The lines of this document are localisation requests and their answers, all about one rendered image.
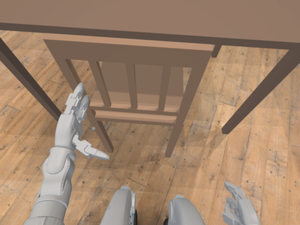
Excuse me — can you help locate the robot left thigh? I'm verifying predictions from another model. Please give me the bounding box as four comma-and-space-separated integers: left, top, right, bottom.
100, 189, 136, 225

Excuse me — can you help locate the chair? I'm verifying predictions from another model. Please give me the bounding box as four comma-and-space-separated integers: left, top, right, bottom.
43, 33, 213, 157

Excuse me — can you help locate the robot left hand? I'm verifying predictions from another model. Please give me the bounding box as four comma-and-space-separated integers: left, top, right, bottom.
54, 82, 110, 160

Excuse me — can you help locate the table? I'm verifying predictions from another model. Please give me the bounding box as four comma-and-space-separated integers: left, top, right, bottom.
0, 0, 300, 134

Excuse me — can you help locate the robot right thigh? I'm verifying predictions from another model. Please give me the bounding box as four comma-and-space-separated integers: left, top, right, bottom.
168, 198, 206, 225

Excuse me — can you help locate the robot right hand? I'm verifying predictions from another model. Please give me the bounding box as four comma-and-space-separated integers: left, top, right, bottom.
222, 181, 261, 225

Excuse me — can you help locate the robot thigh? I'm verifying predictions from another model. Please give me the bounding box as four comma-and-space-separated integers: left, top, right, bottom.
168, 198, 206, 225
100, 189, 136, 225

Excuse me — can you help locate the left robot forearm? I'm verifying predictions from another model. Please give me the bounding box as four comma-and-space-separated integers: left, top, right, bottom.
23, 146, 76, 225

